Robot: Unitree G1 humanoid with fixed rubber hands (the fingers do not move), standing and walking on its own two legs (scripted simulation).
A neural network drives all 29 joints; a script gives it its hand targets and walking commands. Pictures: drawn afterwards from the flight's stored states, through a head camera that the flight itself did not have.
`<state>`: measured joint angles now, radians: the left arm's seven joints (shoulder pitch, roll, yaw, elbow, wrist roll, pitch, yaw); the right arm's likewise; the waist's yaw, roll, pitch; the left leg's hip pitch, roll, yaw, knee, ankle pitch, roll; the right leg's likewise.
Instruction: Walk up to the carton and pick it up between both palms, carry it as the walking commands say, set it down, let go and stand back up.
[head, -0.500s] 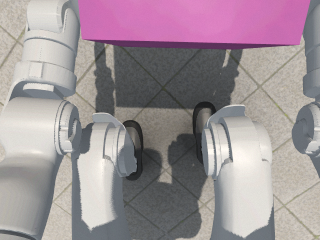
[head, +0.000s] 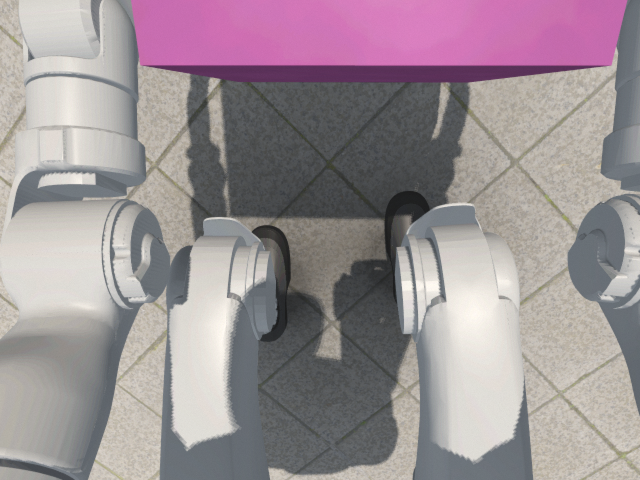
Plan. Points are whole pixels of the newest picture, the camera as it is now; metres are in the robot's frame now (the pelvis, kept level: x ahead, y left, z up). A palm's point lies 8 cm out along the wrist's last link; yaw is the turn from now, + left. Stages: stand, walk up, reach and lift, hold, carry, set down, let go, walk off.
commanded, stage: reach and lift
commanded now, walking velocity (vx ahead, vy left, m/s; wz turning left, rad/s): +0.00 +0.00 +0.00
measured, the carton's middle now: out of the picture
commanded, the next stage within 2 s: none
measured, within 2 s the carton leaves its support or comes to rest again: neither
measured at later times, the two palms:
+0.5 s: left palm out of the picture +0.56 +0.11 -0.07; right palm out of the picture +0.53 -0.27 -0.07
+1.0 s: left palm out of the picture +0.54 +0.12 +0.00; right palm out of the picture +0.50 -0.26 +0.00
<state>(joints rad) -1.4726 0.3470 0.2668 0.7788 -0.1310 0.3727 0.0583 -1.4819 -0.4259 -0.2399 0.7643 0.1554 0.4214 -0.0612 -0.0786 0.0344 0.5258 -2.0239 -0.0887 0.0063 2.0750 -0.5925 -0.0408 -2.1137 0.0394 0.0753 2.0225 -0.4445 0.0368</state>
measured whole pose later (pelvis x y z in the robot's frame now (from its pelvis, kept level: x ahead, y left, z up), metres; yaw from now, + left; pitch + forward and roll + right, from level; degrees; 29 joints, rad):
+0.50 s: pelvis -0.01 +0.00 +0.05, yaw +0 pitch +28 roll +4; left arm -1.41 0.27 0.37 0.65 -0.06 0.43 0.02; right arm -1.42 -0.39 -0.33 0.63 0.08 0.50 0.00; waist -0.09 0.03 0.53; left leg -1.86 -0.10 0.01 1.90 -0.54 -0.05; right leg -1.95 0.06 0.10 1.86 -0.40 0.04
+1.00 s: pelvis -0.02 +0.00 +0.10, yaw -1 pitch +25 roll +3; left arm -1.34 0.27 0.38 0.63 -0.03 0.45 -0.01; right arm -1.35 -0.34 -0.35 0.57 0.04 0.53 -0.01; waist -0.08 0.02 0.52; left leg -1.67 -0.12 -0.02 1.72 -0.48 -0.05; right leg -1.75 0.07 0.11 1.68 -0.36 0.05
